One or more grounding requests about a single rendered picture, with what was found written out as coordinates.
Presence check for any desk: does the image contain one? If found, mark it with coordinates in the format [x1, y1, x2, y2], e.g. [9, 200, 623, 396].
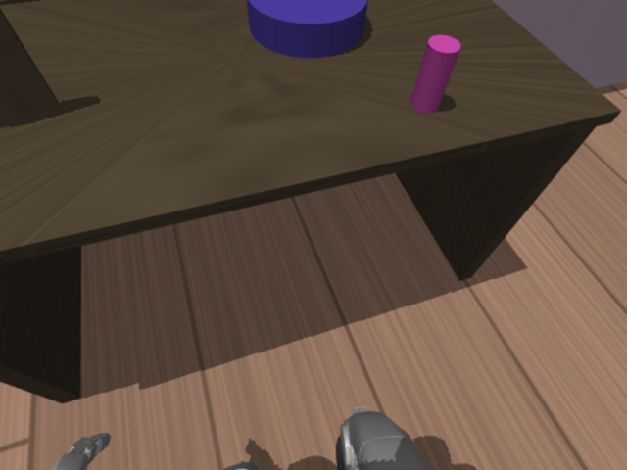
[0, 0, 621, 403]

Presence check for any left robot hand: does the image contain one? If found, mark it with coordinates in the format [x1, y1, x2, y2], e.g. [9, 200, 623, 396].
[51, 433, 111, 470]

